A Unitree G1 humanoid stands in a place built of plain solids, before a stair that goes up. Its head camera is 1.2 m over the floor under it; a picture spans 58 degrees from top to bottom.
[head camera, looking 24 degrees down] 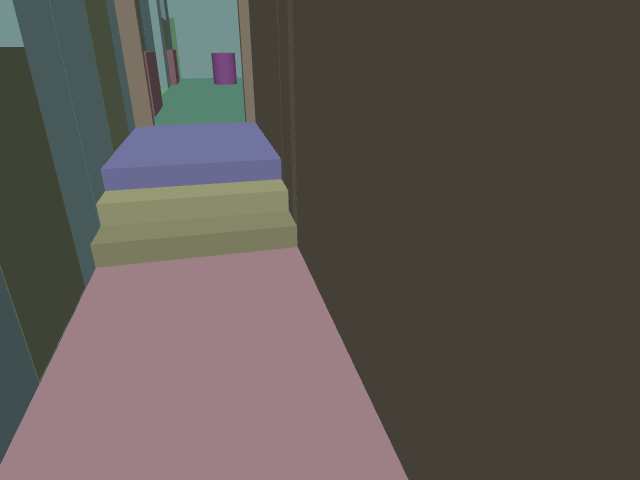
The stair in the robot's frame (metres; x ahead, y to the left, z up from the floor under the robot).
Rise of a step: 0.15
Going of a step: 0.29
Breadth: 1.23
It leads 14 degrees to the left of straight ahead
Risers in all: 3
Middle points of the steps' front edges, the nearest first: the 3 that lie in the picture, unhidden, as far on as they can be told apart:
2.43 0.74 0.15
2.71 0.81 0.30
3.00 0.88 0.45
